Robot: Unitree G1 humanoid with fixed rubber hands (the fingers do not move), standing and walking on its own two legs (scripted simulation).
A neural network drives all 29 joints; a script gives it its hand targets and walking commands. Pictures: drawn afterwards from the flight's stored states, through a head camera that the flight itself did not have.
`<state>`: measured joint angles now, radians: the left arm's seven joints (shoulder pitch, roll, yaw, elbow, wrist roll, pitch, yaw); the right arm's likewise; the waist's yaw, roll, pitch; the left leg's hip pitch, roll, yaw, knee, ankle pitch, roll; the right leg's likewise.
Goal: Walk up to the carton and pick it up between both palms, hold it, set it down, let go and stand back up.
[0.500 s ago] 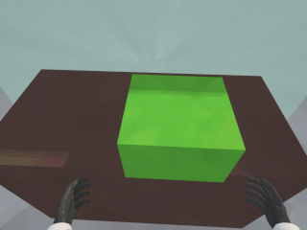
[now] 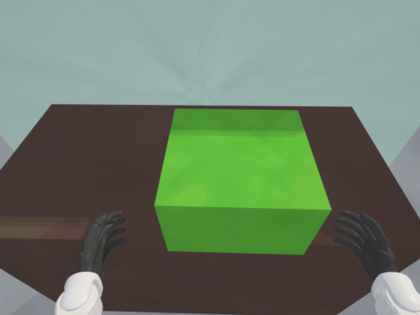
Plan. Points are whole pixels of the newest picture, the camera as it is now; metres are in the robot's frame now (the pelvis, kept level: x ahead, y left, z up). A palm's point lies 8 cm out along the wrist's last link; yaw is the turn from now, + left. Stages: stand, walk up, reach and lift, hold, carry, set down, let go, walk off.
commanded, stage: reach and lift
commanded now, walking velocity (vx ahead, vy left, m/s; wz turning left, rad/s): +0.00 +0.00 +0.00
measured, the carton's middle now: (235, 177) +0.42 -0.03 +0.00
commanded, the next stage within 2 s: none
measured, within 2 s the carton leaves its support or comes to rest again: neither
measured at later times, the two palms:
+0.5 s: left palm (94, 207) +0.29 +0.24 +0.08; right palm (379, 210) +0.28 -0.27 +0.08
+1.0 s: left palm (97, 160) +0.36 +0.24 +0.12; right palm (371, 160) +0.36 -0.27 +0.12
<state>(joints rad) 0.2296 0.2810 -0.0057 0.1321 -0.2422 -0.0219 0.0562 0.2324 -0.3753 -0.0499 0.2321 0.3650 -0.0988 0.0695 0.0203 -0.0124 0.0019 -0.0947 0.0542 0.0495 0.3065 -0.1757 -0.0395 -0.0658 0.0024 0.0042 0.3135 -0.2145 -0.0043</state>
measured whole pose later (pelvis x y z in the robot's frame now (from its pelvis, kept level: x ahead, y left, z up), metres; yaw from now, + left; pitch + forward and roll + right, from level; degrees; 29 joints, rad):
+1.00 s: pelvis +0.00 +0.00 +0.00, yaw -1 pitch +4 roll +0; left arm -0.45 0.37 0.13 0.30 -0.25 0.45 0.02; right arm -0.49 -0.52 -0.01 0.55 0.46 0.22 0.06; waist 0.00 -0.01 -0.06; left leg -0.23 0.06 0.04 0.32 -0.16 -0.04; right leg -0.20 0.01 0.02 0.32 -0.19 0.00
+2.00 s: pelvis -0.02 +0.00 -0.02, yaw -1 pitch +19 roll -1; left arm -0.83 0.31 -0.07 1.22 -0.32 -0.22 0.02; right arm -0.86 -0.45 0.24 1.31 0.55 -0.24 0.06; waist 0.04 0.00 -0.23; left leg -0.66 0.07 0.01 0.57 -0.23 -0.04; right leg -0.62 0.03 0.01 0.53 -0.24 0.00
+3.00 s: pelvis -0.03 -0.01 -0.03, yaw -1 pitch +22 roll -1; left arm -0.89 0.21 -0.04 1.40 -0.29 -0.37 0.07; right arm -0.91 -0.32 0.17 1.36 0.44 -0.27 -0.01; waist 0.01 0.00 -0.29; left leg -0.77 0.07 0.00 0.61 -0.23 -0.05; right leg -0.74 0.03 0.01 0.61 -0.25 -0.01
